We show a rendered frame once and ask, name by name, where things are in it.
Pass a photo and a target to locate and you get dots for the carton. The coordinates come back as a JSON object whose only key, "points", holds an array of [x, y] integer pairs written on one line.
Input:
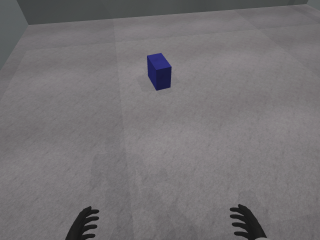
{"points": [[159, 71]]}

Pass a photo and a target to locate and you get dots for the left robot hand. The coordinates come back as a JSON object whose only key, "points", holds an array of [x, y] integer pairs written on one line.
{"points": [[78, 228]]}

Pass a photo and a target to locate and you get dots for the right robot hand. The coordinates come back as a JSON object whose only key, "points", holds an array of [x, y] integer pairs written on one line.
{"points": [[253, 228]]}

